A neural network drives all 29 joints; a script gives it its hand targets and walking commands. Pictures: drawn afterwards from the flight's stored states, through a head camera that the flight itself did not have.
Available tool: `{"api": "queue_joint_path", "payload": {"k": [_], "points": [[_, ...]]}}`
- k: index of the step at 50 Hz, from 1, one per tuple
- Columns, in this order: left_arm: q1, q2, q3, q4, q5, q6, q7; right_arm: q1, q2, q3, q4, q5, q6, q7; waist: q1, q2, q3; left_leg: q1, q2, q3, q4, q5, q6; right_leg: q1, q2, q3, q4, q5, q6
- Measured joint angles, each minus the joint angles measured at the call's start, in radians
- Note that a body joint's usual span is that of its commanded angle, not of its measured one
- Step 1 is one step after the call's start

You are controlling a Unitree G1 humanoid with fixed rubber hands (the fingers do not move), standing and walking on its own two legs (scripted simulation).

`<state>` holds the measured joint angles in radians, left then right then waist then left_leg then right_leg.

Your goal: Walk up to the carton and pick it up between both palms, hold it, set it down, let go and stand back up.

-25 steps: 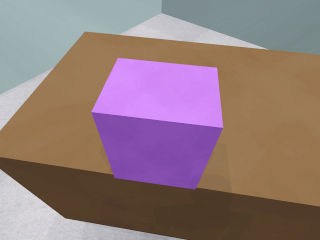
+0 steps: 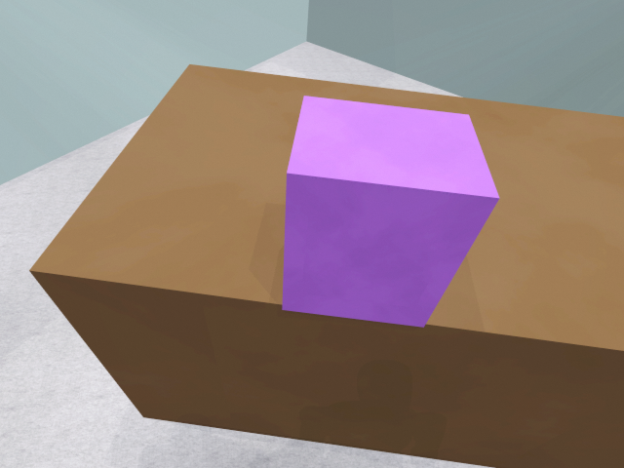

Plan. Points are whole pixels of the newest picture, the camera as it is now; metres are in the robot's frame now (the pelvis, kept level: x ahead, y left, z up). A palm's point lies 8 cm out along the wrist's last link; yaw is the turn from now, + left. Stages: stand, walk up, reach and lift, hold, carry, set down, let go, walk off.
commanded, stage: walk up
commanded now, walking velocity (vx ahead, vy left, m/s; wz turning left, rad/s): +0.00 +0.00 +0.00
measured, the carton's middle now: (368, 219) +0.44 -0.06 +0.09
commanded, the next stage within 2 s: none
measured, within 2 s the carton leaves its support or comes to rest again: neither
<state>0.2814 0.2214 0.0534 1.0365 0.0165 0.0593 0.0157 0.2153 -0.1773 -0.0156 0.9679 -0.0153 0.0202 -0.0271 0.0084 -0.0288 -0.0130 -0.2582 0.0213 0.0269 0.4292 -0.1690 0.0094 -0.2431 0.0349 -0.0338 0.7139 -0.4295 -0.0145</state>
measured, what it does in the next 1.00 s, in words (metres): steps to the right: right foot, then right foot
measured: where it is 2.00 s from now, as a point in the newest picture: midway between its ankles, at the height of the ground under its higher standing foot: outside the picture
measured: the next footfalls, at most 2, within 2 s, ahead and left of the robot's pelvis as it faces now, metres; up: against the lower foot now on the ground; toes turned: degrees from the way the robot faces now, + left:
right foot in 0.06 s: -0.02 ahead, -0.09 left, +0.00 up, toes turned -1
right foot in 0.70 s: -0.01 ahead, -0.21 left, +0.00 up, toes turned -6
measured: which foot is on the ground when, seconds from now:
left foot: down 0.00-0.70, up 0.72-0.98, down 1.00-1.00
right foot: up 0.00-0.04, down 0.06-0.40, up 0.42-0.68, down 0.70-1.00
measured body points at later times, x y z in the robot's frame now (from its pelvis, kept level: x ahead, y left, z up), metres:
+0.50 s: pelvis -0.02 -0.01 +0.00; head +0.00 +0.00 +0.45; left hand +0.00 +0.23 -0.16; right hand -0.06 -0.26 -0.15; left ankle +0.04 +0.12 -0.74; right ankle -0.07 -0.11 -0.68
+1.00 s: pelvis -0.02 -0.11 +0.00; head -0.01 -0.13 +0.45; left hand +0.01 +0.11 -0.15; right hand -0.03 -0.33 -0.17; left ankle -0.04 +0.01 -0.74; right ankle -0.05 -0.20 -0.74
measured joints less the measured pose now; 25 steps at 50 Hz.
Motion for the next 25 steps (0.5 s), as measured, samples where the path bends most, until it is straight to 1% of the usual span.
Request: {"api": "queue_joint_path", "payload": {"k": [2, 3, 5, 9, 19, 20, 21, 22, 23, 24, 25], "points": [[0.018, -0.017, -0.012, 0.015, -0.007, -0.015, 0.012, -0.004, 0.004, 0.003, 0.007, 0.005, -0.001, -0.001, 0.001, 0.0, 0.001, -0.01, -0.02, 0.011, 0.015, -0.003, 0.001, 0.112, -0.004, 0.005, -0.243, 0.099, -0.02], [0.026, -0.029, -0.018, 0.026, -0.004, -0.025, 0.017, -0.004, 0.001, 0.001, 0.012, 0.007, -0.002, 0.001, 0.002, 0.011, 0.004, -0.017, -0.021, 0.014, 0.031, -0.009, 0.0, 0.142, -0.003, 0.013, -0.308, 0.137, -0.028], [0.047, -0.057, -0.036, 0.052, -0.006, -0.041, 0.015, 0.005, 0.0, 0.0, 0.033, 0.016, -0.002, 0.005, -0.006, 0.043, 0.007, 0.007, -0.014, 0.008, -0.009, 0.01, -0.001, 0.157, 0.008, 0.015, -0.333, 0.155, -0.035], [0.066, -0.089, -0.061, 0.079, -0.008, -0.071, 0.009, 0.031, 0.006, 0.004, 0.073, 0.011, -0.013, 0.015, -0.017, 0.063, 0.018, 0.038, -0.013, 0.007, -0.072, 0.052, -0.002, 0.183, 0.01, 0.016, -0.383, 0.177, -0.032], [0.052, -0.095, -0.068, 0.093, -0.011, -0.084, 0.016, 0.1, 0.027, 0.014, 0.167, 0.008, -0.023, 0.008, -0.025, 0.039, 0.031, 0.036, -0.014, 0.007, -0.059, 0.042, -0.001, 0.18, 0.009, 0.019, -0.369, 0.169, -0.03], [0.053, -0.09, -0.06, 0.085, -0.012, -0.076, 0.012, 0.101, 0.03, 0.011, 0.16, 0.001, -0.02, 0.0, -0.025, 0.03, 0.032, 0.025, -0.013, 0.013, -0.046, 0.037, -0.001, 0.156, 0.007, 0.022, -0.332, 0.154, -0.027], [0.052, -0.078, -0.049, 0.076, -0.01, -0.061, 0.006, 0.099, 0.029, 0.004, 0.146, -0.005, -0.019, -0.012, -0.031, 0.021, 0.034, 0.006, -0.008, 0.02, -0.025, 0.028, -0.002, 0.105, 0.007, 0.019, -0.24, 0.107, -0.017], [0.045, -0.063, -0.037, 0.067, -0.002, -0.044, 0.0, 0.097, 0.025, -0.005, 0.132, -0.01, -0.02, -0.026, -0.039, 0.016, 0.036, -0.013, 0.003, 0.025, -0.009, 0.022, -0.004, 0.035, 0.011, 0.014, -0.102, 0.046, -0.006], [0.034, -0.045, -0.025, 0.057, 0.006, -0.029, -0.005, 0.098, 0.019, -0.014, 0.121, -0.012, -0.023, -0.039, -0.044, 0.011, 0.04, -0.026, 0.016, 0.03, 0.002, 0.02, -0.009, -0.036, 0.015, 0.015, 0.043, 0.014, 0.004], [0.021, -0.026, -0.014, 0.044, 0.012, -0.019, -0.009, 0.102, 0.011, -0.024, 0.113, -0.014, -0.024, -0.048, -0.047, 0.006, 0.043, -0.036, 0.029, 0.035, 0.008, 0.02, -0.015, -0.1, 0.014, 0.019, 0.17, 0.008, 0.014], [0.006, -0.01, -0.003, 0.029, 0.016, -0.014, -0.013, 0.107, 0.002, -0.033, 0.11, -0.015, -0.022, -0.053, -0.048, 0.002, 0.046, -0.043, 0.04, 0.037, 0.013, 0.022, -0.021, -0.15, 0.007, 0.024, 0.264, 0.018, 0.023]]}}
